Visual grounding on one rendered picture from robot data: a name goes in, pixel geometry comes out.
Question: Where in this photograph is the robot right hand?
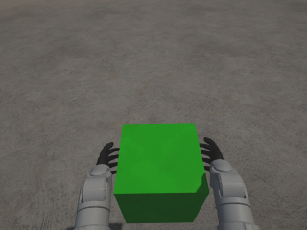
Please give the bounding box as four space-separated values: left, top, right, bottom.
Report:
199 137 224 171

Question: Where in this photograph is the robot right forearm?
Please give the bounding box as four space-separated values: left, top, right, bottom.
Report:
209 159 260 230

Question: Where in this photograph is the robot left hand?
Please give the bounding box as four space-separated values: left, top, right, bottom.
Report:
96 142 120 175

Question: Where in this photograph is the carton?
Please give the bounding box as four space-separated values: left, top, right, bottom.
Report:
114 123 210 224

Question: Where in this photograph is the robot left forearm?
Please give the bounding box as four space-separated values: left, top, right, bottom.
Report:
74 164 113 230

